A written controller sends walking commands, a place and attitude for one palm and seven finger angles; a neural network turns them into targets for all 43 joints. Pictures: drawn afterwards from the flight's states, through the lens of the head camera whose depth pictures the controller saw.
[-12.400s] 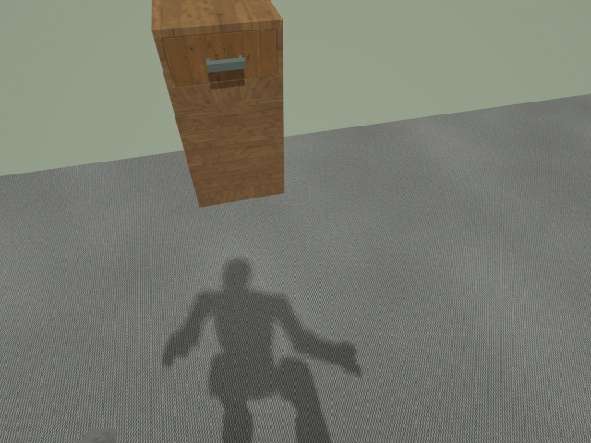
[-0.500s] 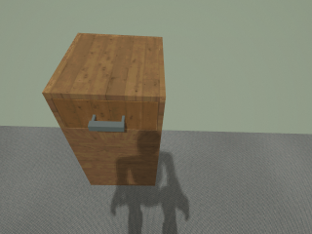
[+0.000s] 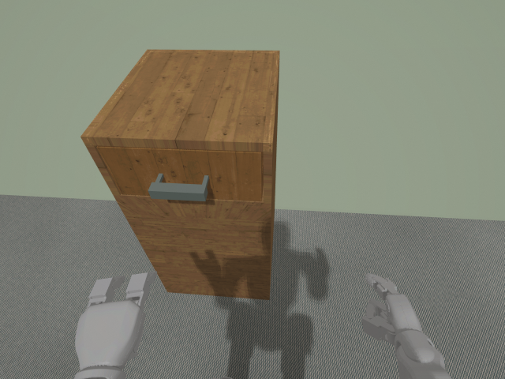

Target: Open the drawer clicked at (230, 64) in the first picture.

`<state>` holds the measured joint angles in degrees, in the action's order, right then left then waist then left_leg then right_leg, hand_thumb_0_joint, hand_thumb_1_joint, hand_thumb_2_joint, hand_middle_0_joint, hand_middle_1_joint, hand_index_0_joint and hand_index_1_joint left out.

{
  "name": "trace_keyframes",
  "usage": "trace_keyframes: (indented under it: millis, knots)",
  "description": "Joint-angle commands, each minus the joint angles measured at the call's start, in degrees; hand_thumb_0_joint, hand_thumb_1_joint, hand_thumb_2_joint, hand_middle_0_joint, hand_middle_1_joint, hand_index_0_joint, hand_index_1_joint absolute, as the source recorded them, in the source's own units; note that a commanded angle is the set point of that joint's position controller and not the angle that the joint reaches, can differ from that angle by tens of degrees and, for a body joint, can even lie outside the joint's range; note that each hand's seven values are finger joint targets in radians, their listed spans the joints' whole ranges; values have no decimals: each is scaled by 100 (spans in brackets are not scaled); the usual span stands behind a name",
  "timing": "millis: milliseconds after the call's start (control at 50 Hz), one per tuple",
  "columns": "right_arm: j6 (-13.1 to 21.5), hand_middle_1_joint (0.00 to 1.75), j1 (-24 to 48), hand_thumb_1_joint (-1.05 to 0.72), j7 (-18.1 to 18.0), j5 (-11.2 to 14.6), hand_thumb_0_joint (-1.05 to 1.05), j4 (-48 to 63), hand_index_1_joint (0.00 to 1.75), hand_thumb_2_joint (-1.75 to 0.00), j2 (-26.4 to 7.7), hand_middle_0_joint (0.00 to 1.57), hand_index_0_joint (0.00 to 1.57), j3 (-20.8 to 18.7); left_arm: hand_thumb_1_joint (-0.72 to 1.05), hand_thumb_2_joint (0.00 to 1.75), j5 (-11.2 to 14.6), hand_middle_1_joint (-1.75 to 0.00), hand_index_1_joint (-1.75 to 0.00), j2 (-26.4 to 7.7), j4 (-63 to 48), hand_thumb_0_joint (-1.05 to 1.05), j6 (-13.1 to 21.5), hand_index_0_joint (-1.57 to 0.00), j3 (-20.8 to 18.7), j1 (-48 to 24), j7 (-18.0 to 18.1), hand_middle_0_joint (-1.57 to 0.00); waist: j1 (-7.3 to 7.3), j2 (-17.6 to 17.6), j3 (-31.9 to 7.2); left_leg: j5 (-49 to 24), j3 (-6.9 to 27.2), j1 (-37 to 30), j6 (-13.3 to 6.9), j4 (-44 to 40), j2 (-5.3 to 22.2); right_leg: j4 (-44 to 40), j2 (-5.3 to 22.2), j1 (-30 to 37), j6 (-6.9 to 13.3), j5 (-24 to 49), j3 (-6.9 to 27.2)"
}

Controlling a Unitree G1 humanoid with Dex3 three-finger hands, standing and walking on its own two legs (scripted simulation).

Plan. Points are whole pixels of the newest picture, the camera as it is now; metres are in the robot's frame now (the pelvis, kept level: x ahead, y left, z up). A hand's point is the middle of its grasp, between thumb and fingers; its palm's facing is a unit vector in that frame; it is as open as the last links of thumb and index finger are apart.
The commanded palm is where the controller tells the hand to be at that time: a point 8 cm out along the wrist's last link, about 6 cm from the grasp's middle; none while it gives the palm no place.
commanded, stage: raise the hand with hooked fingers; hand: left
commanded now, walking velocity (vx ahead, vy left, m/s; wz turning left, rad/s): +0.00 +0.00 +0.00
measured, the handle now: (180, 184) +0.51 +0.26 -0.04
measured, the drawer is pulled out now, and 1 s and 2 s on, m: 0.00 0.00 0.00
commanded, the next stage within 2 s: move the hooked fingers above the handle in 1.34 s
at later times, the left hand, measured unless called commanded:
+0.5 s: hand (141, 248) +0.29 +0.23 +0.05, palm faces +0.07 -0.11 -0.99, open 12.3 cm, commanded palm +0.26 +0.24 +0.11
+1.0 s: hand (116, 192) +0.34 +0.28 +0.12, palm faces +0.06 -0.09 -0.99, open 13.8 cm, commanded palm +0.31 +0.28 +0.17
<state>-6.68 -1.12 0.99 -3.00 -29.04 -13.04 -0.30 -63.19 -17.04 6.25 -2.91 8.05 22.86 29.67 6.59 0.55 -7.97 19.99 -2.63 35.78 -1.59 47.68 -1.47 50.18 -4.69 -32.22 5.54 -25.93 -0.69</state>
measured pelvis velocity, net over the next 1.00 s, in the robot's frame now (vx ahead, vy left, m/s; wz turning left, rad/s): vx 0.03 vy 0.04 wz -0.01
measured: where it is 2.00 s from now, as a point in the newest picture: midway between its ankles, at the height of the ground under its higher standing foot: outside the picture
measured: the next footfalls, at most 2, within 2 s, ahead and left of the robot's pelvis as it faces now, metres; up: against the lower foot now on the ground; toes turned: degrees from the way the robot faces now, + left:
none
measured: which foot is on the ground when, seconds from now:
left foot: down 0.00-1.00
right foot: down 0.00-1.00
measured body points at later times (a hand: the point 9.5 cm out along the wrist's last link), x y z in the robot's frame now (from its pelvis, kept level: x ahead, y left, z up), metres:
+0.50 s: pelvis +0.04 +0.00 +0.02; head +0.07 -0.03 +0.47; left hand +0.28 +0.24 +0.10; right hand +0.22 -0.25 -0.09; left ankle +0.04 +0.11 -0.70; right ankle -0.01 -0.06 -0.70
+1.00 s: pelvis +0.03 +0.04 +0.04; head +0.04 +0.02 +0.49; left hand +0.34 +0.28 +0.17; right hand +0.23 -0.17 -0.06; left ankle +0.04 +0.11 -0.70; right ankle -0.01 -0.06 -0.70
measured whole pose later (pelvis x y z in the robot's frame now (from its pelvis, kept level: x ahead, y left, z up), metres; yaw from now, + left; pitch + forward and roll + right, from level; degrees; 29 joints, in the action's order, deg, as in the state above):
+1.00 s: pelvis +0.03 +0.04 +0.04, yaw +0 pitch +3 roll +0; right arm -9.1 -6.1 -0.9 1.2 -34.0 -12.6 1.5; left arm -53.9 -26.2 6.3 -8.1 6.1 -6.8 5.8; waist 3.6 3.7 -2.9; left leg 14.5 -0.4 18.8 -4.3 30.5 -4.6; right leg 30.4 -2.7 -14.1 1.9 -19.0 1.4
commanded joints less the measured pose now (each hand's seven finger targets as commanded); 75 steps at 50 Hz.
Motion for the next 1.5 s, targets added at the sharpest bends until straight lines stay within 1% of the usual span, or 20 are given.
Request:
trace_keyframes:
  millis: [0,60,100,140,200,260,300,360,480,620,660,760,840,900,1000,1140,1260,1300,1420,1480]
  knots:
    - [285,30,582,-90,-159,6,0,660,30,-90,-498,20,20,-165,22,61,327,-74,-74,-772,-1631,0,176,-25,-442,-1767,-3,-25,-589,58,-747,-682,472,-1022,-189,-227,-235,-1454,346,190,-210,1399,1474]
    - [307,30,483,-90,-185,40,0,584,30,-90,-509,20,20,-118,15,58,508,-78,-78,-805,-1378,0,152,-25,-370,-1541,-430,-25,-570,-363,-599,-750,455,-886,-178,-416,-239,-1648,442,603,-333,1905,1488]
    - [292,30,454,-90,-170,63,0,545,30,-90,-517,20,20,-85,11,56,537,-81,-81,-896,-1331,0,112,-26,-451,-1429,-654,-26,-476,-349,-571,-796,424,-856,-144,-556,-259,-1744,495,880,-369,2104,1546]
    - [290,30,392,-90,-165,65,0,528,30,-90,-520,20,20,-69,6,54,544,-84,-84,-1176,-1319,0,145,-26,-792,-1120,-764,-26,-307,-483,-856,-1022,390,-807,-114,-688,-274,-1630,547,1405,-433,2944,1516]
    - [299,30,392,-90,-138,73,0,522,30,-90,-515,20,20,-62,-1,51,534,-88,-88,-1380,-1425,0,228,-27,-1138,-872,-749,-27,-143,-363,-996,-1279,354,-792,-73,-828,-294,-1456,587,1830,-457,3884,1467]
    - [294,30,330,-90,-111,89,0,511,30,-90,-528,20,20,-154,-8,48,568,-93,-93,-1335,-1634,0,252,-27,-1206,-920,-643,-27,-160,-213,-1070,-1478,335,-897,-79,-899,-291,-1389,585,1937,-446,4383,1361]
    - [289,30,365,-90,-98,75,0,483,30,-90,-564,20,20,-194,-13,46,574,-96,-96,-1436,-1743,0,207,-27,-1340,-1076,-551,-27,-182,-390,-1155,-1550,332,-912,-83,-879,-319,-1364,610,2004,-482,4680,1361]
    - [304,30,284,-90,-101,119,0,417,30,-90,-604,20,20,-288,-20,43,653,-100,-100,-1336,-1851,0,129,-28,-1224,-1198,-544,-28,-258,-358,-1246,-1681,324,-1042,-100,-924,-335,-1341,615,2092,-511,4978,1282]
    - [249,30,304,-90,-152,234,0,364,30,-90,-688,20,20,-339,-34,37,805,-110,-110,-1387,-1864,0,-186,-29,-1064,-1626,-797,-29,-322,-296,-1091,-1875,277,-1458,-127,-1131,-295,-1559,544,2018,-493,4548,1026]
    - [108,30,289,-90,-221,338,0,364,30,-90,-670,20,20,-285,-50,30,778,-120,-120,-1534,-1674,0,-473,-30,-902,-2684,-1227,-30,-324,47,-790,-2024,290,-2076,-139,-1494,-165,-1878,351,1685,-346,3031,592]
    - [80,30,301,-90,-242,361,0,365,30,-90,-662,20,20,-253,-50,30,790,-120,-120,-1613,-1511,0,-520,-30,-931,-2906,-1358,-30,-309,-82,-761,-2019,301,-2145,-137,-1594,-144,-1970,326,1713,-349,2838,542]
    - [12,30,283,-90,-255,399,0,375,30,-90,-647,20,20,-185,-50,30,795,-120,-120,-1686,-1403,0,-591,-30,-811,-3677,-1700,-30,-351,195,-713,-2149,377,-2540,-110,-1776,-59,-2131,282,1622,-306,2429,371]
    - [-22,30,241,-90,-264,414,0,353,30,-90,-659,20,20,-129,-50,30,818,-120,-120,-1895,-1213,0,-573,-30,-876,-4200,-1983,-30,-360,103,-719,-2179,454,-2688,-94,-1911,-30,-2253,267,1671,-295,2278,289]
    - [-21,30,181,-90,-261,432,0,353,30,-90,-675,20,20,-110,-50,30,866,-120,-120,-1979,-1192,0,-470,-30,-884,-4596,-2149,-30,-373,285,-776,-2256,545,-2838,-75,-1984,9,-2300,265,1668,-266,2127,207]
    - [-29,30,5,-90,-179,445,0,388,30,-90,-703,20,20,-140,-50,30,1012,-120,-120,-1846,-878,0,-293,-30,-885,-4008,-2414,-30,-313,35,-655,-2414,598,-2883,-46,-2078,59,-2410,248,1678,-264,2083,133]
    - [40,30,-111,-90,-126,392,0,385,30,-90,-744,20,20,-232,-50,30,972,-120,-120,-2152,-1497,0,191,-30,-1171,-4224,-2207,-30,-288,375,-915,-2600,751,-3155,26,-2069,142,-2387,230,1472,-258,1844,107]
    - [95,30,-155,-90,-140,427,0,287,30,-90,-752,20,20,-284,-50,30,969,-120,-120,-2143,-1356,0,192,-30,-1172,-4355,-1866,-30,-329,476,-873,-2171,798,-3095,72,-2127,154,-2352,206,1304,-245,1543,59]
    - [117,30,-149,-90,-130,442,0,260,30,-90,-769,20,20,-282,-50,30,968,-120,-120,-2136,-1327,0,116,-30,-1145,-4329,-1851,-30,-313,446,-999,-2192,793,-3118,78,-2143,155,-2359,207,1379,-241,1578,71]
    - [109,30,-123,-90,-151,484,0,293,30,-90,-766,20,20,-253,-50,30,1039,-120,-120,-1989,-1137,0,-19,-30,-946,-4146,-2024,-30,-371,183,-688,-1856,736,-2921,6,-2249,133,-2468,210,1466,-253,1476,72]
    - [81,30,-144,-90,-203,499,0,232,30,-90,-812,20,20,-214,-50,30,1006,-120,-120,-2152,-733,0,-14,-30,-1055,-4421,-2087,-30,-418,26,-441,-1556,657,-2680,-38,-2276,96,-2530,200,1410,-257,1340,93]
